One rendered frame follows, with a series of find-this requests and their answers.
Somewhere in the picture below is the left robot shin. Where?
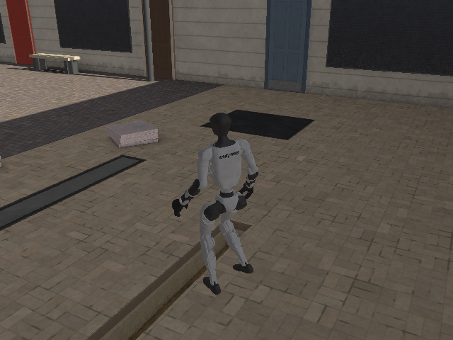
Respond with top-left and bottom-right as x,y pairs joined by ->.
200,239 -> 217,285

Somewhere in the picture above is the robot left hand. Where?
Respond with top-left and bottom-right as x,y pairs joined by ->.
172,199 -> 188,217

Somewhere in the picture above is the right robot upper arm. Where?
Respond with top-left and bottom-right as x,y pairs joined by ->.
236,140 -> 258,175

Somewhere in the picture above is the left robot forearm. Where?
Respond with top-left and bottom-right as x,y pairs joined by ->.
179,179 -> 200,205

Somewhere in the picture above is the left robot upper arm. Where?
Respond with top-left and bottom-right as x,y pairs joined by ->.
197,147 -> 212,189

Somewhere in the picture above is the right robot forearm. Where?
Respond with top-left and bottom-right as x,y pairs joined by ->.
246,165 -> 258,188

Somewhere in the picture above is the robot left foot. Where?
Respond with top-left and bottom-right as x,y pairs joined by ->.
203,277 -> 221,295

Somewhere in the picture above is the robot right hand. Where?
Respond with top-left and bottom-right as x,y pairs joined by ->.
239,183 -> 253,199

